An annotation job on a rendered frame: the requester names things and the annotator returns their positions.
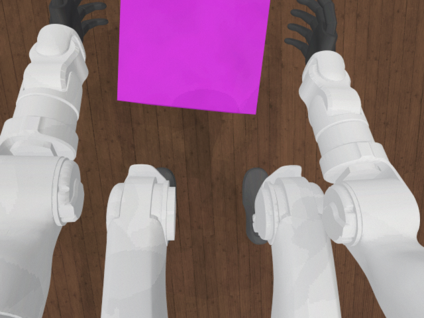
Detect right robot forearm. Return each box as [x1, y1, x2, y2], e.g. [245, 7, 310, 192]
[299, 50, 420, 230]

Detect robot right thigh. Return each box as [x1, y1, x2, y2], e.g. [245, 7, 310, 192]
[257, 177, 341, 318]

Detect left robot forearm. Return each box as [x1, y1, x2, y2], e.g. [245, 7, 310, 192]
[0, 24, 89, 160]

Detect robot left thigh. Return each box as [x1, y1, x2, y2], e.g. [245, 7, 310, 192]
[101, 176, 176, 318]

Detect robot left hand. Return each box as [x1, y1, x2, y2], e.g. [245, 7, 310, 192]
[49, 0, 109, 43]

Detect robot right upper arm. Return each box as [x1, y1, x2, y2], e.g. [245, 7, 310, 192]
[321, 178, 424, 318]

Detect robot left upper arm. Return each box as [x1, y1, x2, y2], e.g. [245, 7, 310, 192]
[0, 155, 84, 318]

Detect robot right hand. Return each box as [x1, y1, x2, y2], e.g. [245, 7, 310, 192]
[284, 0, 338, 65]

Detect carton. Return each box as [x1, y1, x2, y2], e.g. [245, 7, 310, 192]
[117, 0, 270, 115]

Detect robot thigh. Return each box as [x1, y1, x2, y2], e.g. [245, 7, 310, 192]
[257, 177, 341, 318]
[101, 176, 176, 318]

